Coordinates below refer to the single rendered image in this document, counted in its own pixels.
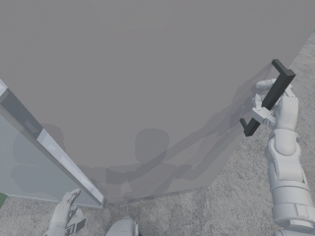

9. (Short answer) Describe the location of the robot right forearm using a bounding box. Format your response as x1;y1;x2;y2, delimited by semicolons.
264;129;315;235

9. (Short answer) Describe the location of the robot left hand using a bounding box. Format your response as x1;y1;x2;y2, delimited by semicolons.
48;189;86;236

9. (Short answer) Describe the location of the left robot thigh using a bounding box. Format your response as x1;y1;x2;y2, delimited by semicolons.
105;219;140;236

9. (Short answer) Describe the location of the robot right hand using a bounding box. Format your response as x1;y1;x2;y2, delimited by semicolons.
250;79;299;132

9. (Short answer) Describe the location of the handle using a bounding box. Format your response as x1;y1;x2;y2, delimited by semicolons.
239;59;296;137

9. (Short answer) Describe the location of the fridge door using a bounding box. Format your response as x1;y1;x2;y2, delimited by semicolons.
0;0;315;204

